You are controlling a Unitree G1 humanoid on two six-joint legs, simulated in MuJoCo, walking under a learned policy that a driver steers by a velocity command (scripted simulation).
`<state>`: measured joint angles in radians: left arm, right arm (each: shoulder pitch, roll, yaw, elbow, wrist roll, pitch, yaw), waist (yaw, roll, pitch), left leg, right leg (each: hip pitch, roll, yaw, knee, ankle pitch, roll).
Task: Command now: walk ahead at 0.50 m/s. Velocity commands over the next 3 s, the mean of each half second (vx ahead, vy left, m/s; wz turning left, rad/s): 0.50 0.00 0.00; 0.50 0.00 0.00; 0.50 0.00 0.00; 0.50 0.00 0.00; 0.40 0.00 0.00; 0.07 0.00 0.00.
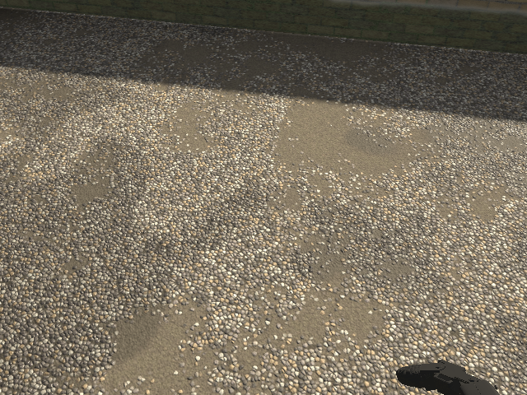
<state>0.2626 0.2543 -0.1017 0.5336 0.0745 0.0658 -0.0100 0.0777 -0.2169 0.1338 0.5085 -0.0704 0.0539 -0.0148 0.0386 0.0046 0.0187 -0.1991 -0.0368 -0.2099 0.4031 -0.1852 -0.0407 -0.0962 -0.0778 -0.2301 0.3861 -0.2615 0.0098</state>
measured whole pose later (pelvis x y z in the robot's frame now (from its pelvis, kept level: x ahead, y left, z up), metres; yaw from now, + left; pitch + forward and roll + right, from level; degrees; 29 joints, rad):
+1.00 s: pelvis +0.00 +0.01 +0.00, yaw +0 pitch -1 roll +0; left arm 0.28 0.26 -0.11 0.53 0.07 0.06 -0.01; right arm 0.07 -0.21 0.14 0.53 -0.07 0.06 -0.01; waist 0.04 0.00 0.01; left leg -0.18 -0.04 -0.19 0.35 -0.15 -0.03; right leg -0.08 -0.08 -0.20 0.34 -0.24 0.02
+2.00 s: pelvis +0.00 +0.01 +0.00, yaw -1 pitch -1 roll +0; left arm 0.29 0.26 -0.11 0.53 0.08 0.06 -0.02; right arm 0.08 -0.22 0.14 0.53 -0.08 0.06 -0.01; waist 0.04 0.00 0.00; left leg -0.17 -0.03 -0.18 0.32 -0.14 -0.03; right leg -0.08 -0.07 -0.17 0.32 -0.22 0.02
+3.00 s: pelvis +0.00 +0.01 +0.01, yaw -1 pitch -1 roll +0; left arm 0.47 0.21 -0.05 0.77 0.03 0.10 0.01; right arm 0.29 -0.19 0.07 0.71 -0.01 0.08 -0.03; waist 0.04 0.02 -0.01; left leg -0.15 -0.02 -0.18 0.26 -0.10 -0.03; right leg -0.04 -0.04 -0.13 0.21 -0.16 0.02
